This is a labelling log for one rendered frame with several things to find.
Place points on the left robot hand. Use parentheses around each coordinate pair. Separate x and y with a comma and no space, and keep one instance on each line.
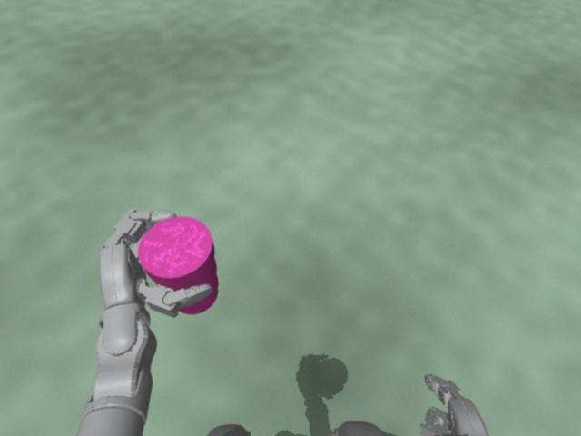
(122,277)

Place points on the right robot hand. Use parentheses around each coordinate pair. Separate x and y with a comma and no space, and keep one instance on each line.
(462,419)

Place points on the cup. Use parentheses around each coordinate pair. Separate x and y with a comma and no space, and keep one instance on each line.
(179,253)

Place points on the left robot arm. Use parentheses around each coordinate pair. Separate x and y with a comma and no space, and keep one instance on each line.
(119,399)

